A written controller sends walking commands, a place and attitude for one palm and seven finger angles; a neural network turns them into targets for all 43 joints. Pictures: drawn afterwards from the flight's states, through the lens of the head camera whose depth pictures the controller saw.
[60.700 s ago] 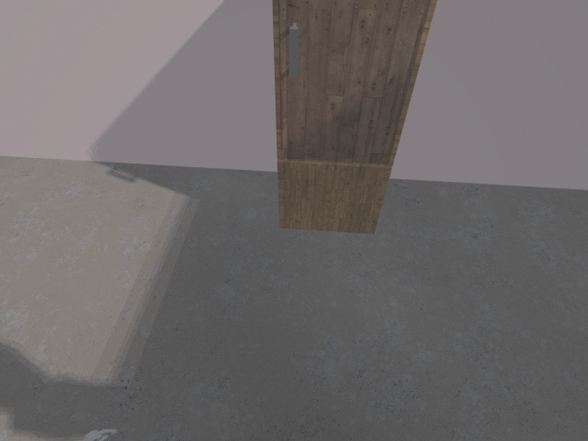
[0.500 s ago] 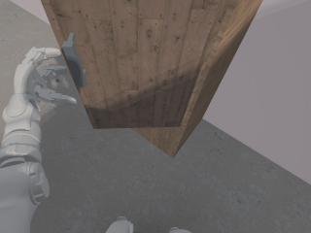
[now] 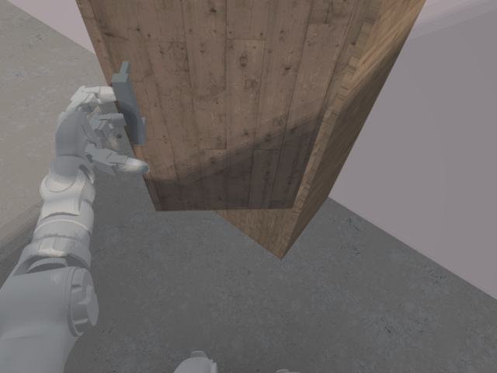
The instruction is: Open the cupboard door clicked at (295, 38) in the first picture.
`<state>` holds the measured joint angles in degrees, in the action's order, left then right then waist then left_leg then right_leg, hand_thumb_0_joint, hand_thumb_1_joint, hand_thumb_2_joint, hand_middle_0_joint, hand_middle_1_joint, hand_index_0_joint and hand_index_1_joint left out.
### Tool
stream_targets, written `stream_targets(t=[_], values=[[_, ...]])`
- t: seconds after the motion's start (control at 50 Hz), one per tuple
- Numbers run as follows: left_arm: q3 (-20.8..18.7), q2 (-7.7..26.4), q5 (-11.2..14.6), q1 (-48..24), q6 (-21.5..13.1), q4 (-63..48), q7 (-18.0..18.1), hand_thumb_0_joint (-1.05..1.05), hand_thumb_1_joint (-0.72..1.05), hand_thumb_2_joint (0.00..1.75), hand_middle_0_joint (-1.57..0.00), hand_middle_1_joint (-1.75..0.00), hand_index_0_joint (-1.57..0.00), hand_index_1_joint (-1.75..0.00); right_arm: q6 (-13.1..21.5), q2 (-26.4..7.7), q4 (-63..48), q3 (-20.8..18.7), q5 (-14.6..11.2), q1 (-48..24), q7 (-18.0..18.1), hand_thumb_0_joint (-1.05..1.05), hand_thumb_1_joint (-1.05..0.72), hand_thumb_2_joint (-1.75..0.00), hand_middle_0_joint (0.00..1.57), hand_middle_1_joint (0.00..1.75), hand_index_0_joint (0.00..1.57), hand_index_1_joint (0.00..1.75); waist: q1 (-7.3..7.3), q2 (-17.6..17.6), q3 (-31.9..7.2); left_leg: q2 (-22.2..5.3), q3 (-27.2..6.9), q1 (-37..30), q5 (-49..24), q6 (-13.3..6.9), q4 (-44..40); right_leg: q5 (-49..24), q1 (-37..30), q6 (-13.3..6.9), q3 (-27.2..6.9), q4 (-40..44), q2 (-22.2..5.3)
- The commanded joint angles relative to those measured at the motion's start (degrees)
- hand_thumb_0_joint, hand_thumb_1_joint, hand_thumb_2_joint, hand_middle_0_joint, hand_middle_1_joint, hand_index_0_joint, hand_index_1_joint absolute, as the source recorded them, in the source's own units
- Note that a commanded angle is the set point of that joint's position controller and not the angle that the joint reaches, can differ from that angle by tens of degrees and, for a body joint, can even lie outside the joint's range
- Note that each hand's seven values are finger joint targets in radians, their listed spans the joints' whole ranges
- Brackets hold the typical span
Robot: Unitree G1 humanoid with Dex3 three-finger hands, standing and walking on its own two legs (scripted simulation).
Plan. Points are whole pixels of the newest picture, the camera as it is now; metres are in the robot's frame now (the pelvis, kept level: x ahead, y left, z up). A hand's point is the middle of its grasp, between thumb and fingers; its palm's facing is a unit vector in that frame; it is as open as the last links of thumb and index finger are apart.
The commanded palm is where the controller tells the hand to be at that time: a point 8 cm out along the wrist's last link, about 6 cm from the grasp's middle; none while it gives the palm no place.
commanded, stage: slide the fingers in behind the handle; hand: left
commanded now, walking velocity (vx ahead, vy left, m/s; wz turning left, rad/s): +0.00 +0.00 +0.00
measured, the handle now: (133, 104) +0.54 +0.19 +0.11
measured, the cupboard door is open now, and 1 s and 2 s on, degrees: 41 43 43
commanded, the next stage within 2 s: draw the hand back to the body in 0.64 s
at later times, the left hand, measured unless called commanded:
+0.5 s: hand (121, 136) +0.47 +0.19 +0.11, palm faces +0.09 -1.00 +0.01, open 14.2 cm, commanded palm +0.44 +0.21 +0.11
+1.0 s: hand (117, 153) +0.42 +0.19 +0.12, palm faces +0.07 -1.00 -0.01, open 14.6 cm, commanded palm +0.38 +0.23 +0.13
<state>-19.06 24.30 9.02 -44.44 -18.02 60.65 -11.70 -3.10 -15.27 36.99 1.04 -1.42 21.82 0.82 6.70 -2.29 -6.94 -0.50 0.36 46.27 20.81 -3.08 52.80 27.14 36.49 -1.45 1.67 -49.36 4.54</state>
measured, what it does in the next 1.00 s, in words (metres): stands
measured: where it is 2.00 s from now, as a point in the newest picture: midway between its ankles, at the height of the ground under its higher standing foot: outside the picture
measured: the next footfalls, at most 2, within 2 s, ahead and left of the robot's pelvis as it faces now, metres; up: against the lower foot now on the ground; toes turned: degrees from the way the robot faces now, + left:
none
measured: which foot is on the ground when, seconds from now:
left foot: down 0.00-1.00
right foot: down 0.00-1.00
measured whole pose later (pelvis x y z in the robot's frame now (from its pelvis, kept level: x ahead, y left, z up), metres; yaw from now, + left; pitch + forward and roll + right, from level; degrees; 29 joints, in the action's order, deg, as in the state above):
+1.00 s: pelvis +0.01 +0.00 +0.01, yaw +0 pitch +11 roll -2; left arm -13.5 18.5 12.3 -27.5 -14.1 40.3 -8.1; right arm -0.4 -14.8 36.9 0.6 -2.9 20.9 0.5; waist 3.6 -3.2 -7.2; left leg 0.1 0.9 38.5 20.5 -2.9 48.2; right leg 26.5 28.9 -1.5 0.8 -44.8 4.0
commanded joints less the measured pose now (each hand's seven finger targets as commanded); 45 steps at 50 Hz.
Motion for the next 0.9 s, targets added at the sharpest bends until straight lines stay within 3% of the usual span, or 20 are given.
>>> stream_targets(t=[0.0, 0.16, 0.18, 0.24, 0.28, 0.34, 0.42, 0.48, 0.54, 0.56, 0.58, 0.6, 0.62, 0.66, 0.7, 0.72, 0.74, 0.8, 0.84, 0.88], values=[[1.3, 9.7, 0.1, -27.9, -4.3, -12.9, 0.5, 0.0, -0.5, 0.3, -0.3, -1.2, -0.3, -1.2, 1.6, -9.9, -3.8, -3.6, 0.0, 5.2, 0.8, 0.0, -0.9, -0.9, 0.2, 0.3, 0.2, 0.3, 1.49, -3.7, -20.1, -1.3, -5.7, -29.4, -14.8, 1.1, -5.3, -15.0, 7.7, -0.1, 0.1, 7.4, 0.1], [6.9, 3.5, -0.3, -31.3, -4.8, -12.8, 1.5, 0.0, -0.5, 0.3, -0.3, -1.2, -0.3, -1.2, 2.7, -9.6, -2.6, -3.8, 0.2, 4.9, 0.4, 0.0, -0.9, -0.9, 0.2, 0.3, 0.2, 0.3, 2.61, -5.5, -19.8, -1.3, -6.7, -31.3, -13.5, 1.5, -5.3, -13.0, 10.4, -0.4, 0.3, 7.4, 0.0], [7.9, 2.1, -0.2, -31.9, -4.8, -12.6, 1.5, 0.0, -0.5, 0.3, -0.3, -1.2, -0.3, -1.2, 2.9, -9.4, -2.5, -3.8, 0.2, 5.2, 0.4, 0.0, -0.9, -0.9, 0.2, 0.3, 0.2, 0.3, 3.29, -4.3, -19.3, -1.4, -6.9, -31.5, -13.5, 1.3, -5.2, -13.0, 10.8, -0.4, 0.5, 7.4, 0.0], [7.4, 3.1, -0.4, -33.2, -4.9, -12.5, 1.9, 0.0, -0.5, 0.3, -0.3, -1.2, -0.3, -1.2, 3.3, -9.7, -1.7, -4.0, 0.2, 5.4, 0.4, 0.0, -0.9, -0.9, 0.2, 0.3, 0.2, 0.3, 3.0, -5.0, -20.5, -1.3, -7.2, -31.8, -13.0, 1.5, -5.4, -12.6, 11.0, -0.4, 0.4, 7.5, -0.1], [8.6, 1.5, -0.2, -32.8, -5.1, -13.1, 1.9, 0.0, -0.5, 0.3, -0.3, -1.2, -0.3, -1.2, 3.5, -9.5, -1.9, -3.9, 0.3, 5.3, 0.3, 0.0, -0.9, -0.9, 0.2, 0.3, 0.2, 0.3, 2.98, -5.2, -20.7, -1.2, -7.1, -32.3, -14.1, 1.5, -5.2, -13.2, 10.5, -0.6, 0.6, 7.4, -0.1], [8.2, 2.1, -0.2, -33.8, -4.7, -11.6, 2.1, 0.0, -0.5, 0.3, -0.3, -1.2, -0.3, -1.2, 3.7, -9.7, -1.4, -3.9, 0.2, 5.4, 0.3, 0.0, -0.9, -0.9, 0.2, 0.3, 0.2, 0.3, 3.39, -3.1, -19.8, -1.0, -7.0, -30.5, -12.4, 1.2, -5.3, -12.6, 10.6, -0.3, 0.4, 7.9, -0.1], [9.4, 1.1, -0.5, -34.5, -4.6, -10.1, 2.0, 0.0, -0.5, 0.3, -0.3, -1.2, -0.3, -1.2, 4.0, -9.6, -0.9, -3.8, 0.3, 5.3, 0.4, 0.0, -0.9, -0.9, 0.2, 0.3, 0.2, 0.3, 3.71, -4.7, -18.7, -1.1, -7.4, -30.8, -11.0, 1.4, -5.5, -11.2, 12.1, -0.5, 0.6, 7.7, -0.2], [8.1, 2.6, -0.3, -34.5, -4.7, -10.7, 2.0, 0.0, -0.5, 0.3, -0.3, -1.2, -0.3, -1.2, 4.2, -9.8, -0.8, -3.9, 0.3, 5.8, 0.4, 0.0, -0.9, -0.9, 0.2, 0.3, 0.2, 0.3, 3.36, -4.6, -20.0, -1.0, -7.3, -30.9, -12.4, 1.3, -5.1, -12.2, 11.3, -0.5, 0.5, 7.4, -0.2], [10.5, -0.2, -0.4, -35.5, -4.7, -11.7, 1.8, 0.0, -0.5, 0.3, -0.3, -1.2, -0.3, -1.2, 4.4, -9.5, -0.9, -3.9, 0.3, 5.5, 0.2, 0.0, -0.9, -0.9, 0.2, 0.3, 0.2, 0.3, 3.78, -4.9, -20.6, -1.2, -7.7, -32.1, -12.7, 1.6, -5.3, -12.2, 12.2, -0.4, 0.8, 7.3, -0.2], [10.4, -0.3, -0.3, -34.8, -4.7, -11.7, 1.9, 0.0, -0.5, 0.3, -0.3, -1.2, -0.3, -1.2, 4.4, -9.5, -0.8, -4.0, 0.3, 5.3, 0.2, 0.0, -0.9, -0.9, 0.2, 0.3, 0.2, 0.3, 3.38, -6.0, -20.5, -1.1, -7.5, -32.3, -12.5, 1.6, -5.1, -12.0, 12.3, -0.5, 0.7, 7.4, -0.1], [11.3, -1.2, -0.2, -35.0, -4.7, -11.6, 1.9, 0.0, -0.5, 0.3, -0.3, -1.2, -0.3, -1.2, 4.5, -9.5, -0.8, -3.9, 0.3, 5.6, 0.2, 0.0, -0.9, -0.9, 0.2, 0.3, 0.2, 0.3, 3.95, -5.4, -20.2, -1.1, -7.7, -32.3, -12.9, 1.5, -5.1, -12.2, 12.4, -0.5, 0.9, 7.2, -0.1], [9.8, 0.3, -0.3, -34.4, -4.5, -10.9, 2.1, 0.0, -0.5, 0.3, -0.3, -1.2, -0.3, -1.2, 4.5, -9.7, -0.7, -4.0, 0.3, 5.6, 0.1, 0.0, -0.9, -0.9, 0.2, 0.3, 0.2, 0.3, 3.31, -4.8, -20.3, -1.1, -7.8, -31.7, -12.4, 1.6, -5.2, -12.0, 12.2, -0.5, 0.9, 7.3, -0.1], [10.5, 0.0, -0.3, -34.9, -4.6, -11.5, 2.1, 0.0, -0.5, 0.3, -0.3, -1.2, -0.3, -1.2, 4.5, -9.7, -0.7, -4.0, 0.3, 5.5, 0.2, 0.0, -0.9, -0.9, 0.2, 0.3, 0.2, 0.3, 3.86, -3.9, -20.4, -1.1, -7.8, -31.7, -12.5, 1.5, -5.3, -12.1, 12.0, -0.5, 0.8, 7.4, -0.1], [11.5, -1.8, -0.2, -34.5, -4.6, -12.2, 2.2, 0.0, -0.5, 0.3, -0.3, -1.2, -0.3, -1.2, 4.7, -9.4, -0.8, -4.0, 0.4, 5.3, 0.0, 0.0, -0.9, -0.9, 0.2, 0.3, 0.2, 0.3, 3.48, -5.2, -21.0, -1.0, -7.6, -32.6, -13.2, 1.5, -5.2, -12.5, 11.9, -0.5, 0.9, 7.4, 0.0], [9.3, 1.1, -0.4, -33.9, -4.8, -12.4, 2.3, 0.0, -0.5, 0.3, -0.3, -1.2, -0.3, -1.2, 4.6, -9.8, -0.6, -4.1, 0.2, 5.6, 0.1, 0.0, -0.9, -0.9, 0.2, 0.3, 0.2, 0.3, 2.85, -4.7, -22.0, -1.0, -7.8, -32.5, -14.5, 1.6, -5.1, -13.4, 11.0, -0.6, 0.8, 7.1, -0.1], [11.3, -1.4, -0.2, -34.2, -4.8, -12.9, 2.2, 0.0, -0.5, 0.3, -0.3, -1.2, -0.3, -1.2, 4.6, -9.4, -0.9, -4.0, 0.2, 5.2, 0.0, 0.0, -0.9, -0.9, 0.2, 0.3, 0.2, 0.3, 3.52, -5.1, -21.3, -1.0, -7.5, -32.9, -14.5, 1.5, -5.1, -13.3, 11.4, -0.5, 0.9, 7.3, 0.0], [9.3, 0.2, -0.1, -31.1, -4.9, -14.2, 2.0, 0.0, -0.5, 0.3, -0.3, -1.2, -0.3, -1.2, 4.6, -9.5, -1.4, -4.2, 0.1, 5.2, 0.0, 0.0, -0.9, -0.9, 0.2, 0.3, 0.2, 0.3, 1.79, -4.8, -23.0, -1.0, -7.4, -33.4, -15.1, 1.6, -5.3, -13.7, 9.9, -0.7, 0.9, 7.3, 0.0], [7.0, 2.7, 1.1, -22.2, -4.6, -22.1, 1.6, 0.0, -0.5, 0.3, -0.3, -1.2, -0.3, -1.2, 4.5, -9.4, -3.8, -4.1, -0.5, 3.3, -0.2, 0.0, -0.9, -0.9, 0.2, 0.3, 0.2, 0.3, -1.14, -6.6, -27.8, -0.9, -6.7, -37.0, -20.9, 1.6, -6.0, -18.0, 4.4, -1.0, 1.0, 7.4, 0.2], [7.6, 2.2, 2.0, -16.7, -3.8, -28.8, 1.1, 0.0, -0.5, 0.3, -0.3, -1.2, -0.3, -1.2, 4.5, -8.8, -5.5, -3.9, -1.1, 1.6, -0.2, 0.0, -0.9, -0.9, 0.2, 0.3, 0.2, 0.3, -2.04, -6.3, -28.2, -1.0, -5.7, -38.0, -24.4, 1.5, -6.4, -22.0, 1.0, -0.8, 1.0, 7.8, 0.3], [6.3, 3.2, 3.2, -9.3, -2.4, -32.8, 1.1, 0.0, -0.5, 0.3, -0.3, -1.2, -0.3, -1.2, 4.6, -8.8, -6.9, -3.7, -1.5, 0.4, 0.0, 0.0, -0.9, -0.9, 0.2, 0.3, 0.2, 0.3, -3.18, -3.5, -26.2, -1.0, -5.2, -36.9, -25.7, 1.2, -7.3, -24.2, -2.5, -0.6, 1.2, 8.4, 0.4]])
